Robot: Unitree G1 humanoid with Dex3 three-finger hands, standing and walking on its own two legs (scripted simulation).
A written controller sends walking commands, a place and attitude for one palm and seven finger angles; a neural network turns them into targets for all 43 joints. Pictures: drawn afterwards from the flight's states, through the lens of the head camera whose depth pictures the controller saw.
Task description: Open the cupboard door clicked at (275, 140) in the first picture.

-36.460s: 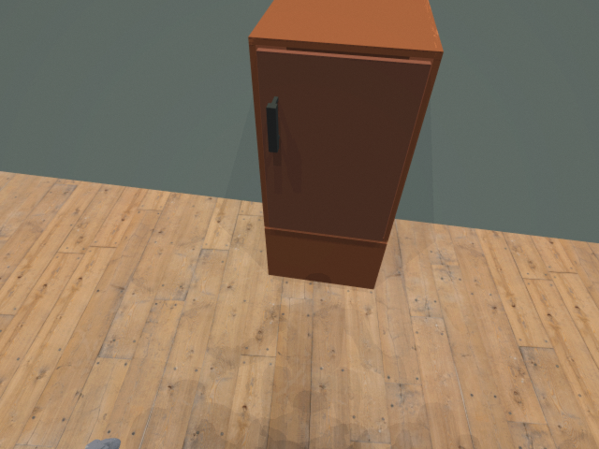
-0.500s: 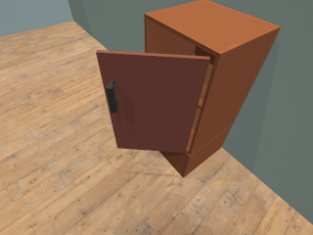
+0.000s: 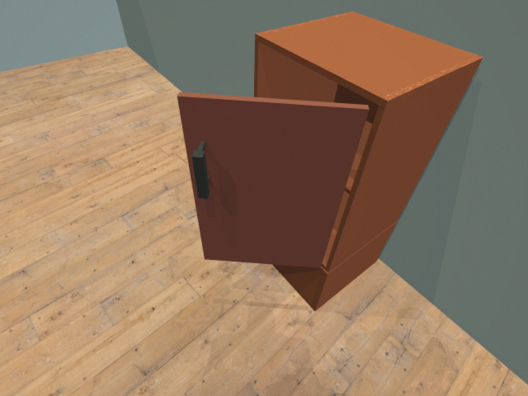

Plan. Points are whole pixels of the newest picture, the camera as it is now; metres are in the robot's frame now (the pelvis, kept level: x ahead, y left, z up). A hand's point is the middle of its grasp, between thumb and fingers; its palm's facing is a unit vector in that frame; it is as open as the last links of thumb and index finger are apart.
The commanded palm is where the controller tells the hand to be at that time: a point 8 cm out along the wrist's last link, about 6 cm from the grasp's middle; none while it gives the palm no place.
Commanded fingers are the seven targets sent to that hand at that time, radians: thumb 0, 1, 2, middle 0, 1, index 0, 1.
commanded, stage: look again from close up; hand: left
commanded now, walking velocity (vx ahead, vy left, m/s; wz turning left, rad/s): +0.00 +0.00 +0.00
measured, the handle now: (203, 169) +0.60 +0.17 -0.02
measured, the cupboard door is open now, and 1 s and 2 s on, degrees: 48 48 48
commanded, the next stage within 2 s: shuffle to correct the standing spot in 0.28 s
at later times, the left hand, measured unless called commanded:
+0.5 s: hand out of the picture -0.02 +0.21 -0.17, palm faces +0.00 -0.98 -0.20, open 7.4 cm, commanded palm none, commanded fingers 0.00 0.90 0.90 -0.20 -0.30 -0.20 -0.30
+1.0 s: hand out of the picture -0.02 +0.14 -0.18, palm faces +0.01 -0.99 -0.10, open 7.4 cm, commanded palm none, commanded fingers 0.00 0.90 0.90 -0.20 -0.30 -0.20 -0.30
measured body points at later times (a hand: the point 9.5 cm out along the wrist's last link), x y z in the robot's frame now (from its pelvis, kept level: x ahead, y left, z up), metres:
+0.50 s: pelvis -0.02 +0.03 +0.01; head -0.02 +0.04 +0.46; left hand -0.02 +0.26 -0.15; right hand +0.01 -0.21 -0.14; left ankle +0.02 +0.10 -0.73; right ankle -0.01 -0.12 -0.73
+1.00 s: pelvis +0.03 +0.00 +0.00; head +0.03 +0.01 +0.45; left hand -0.02 +0.20 -0.17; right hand +0.02 -0.23 -0.15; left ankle +0.04 +0.08 -0.73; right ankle +0.00 -0.12 -0.71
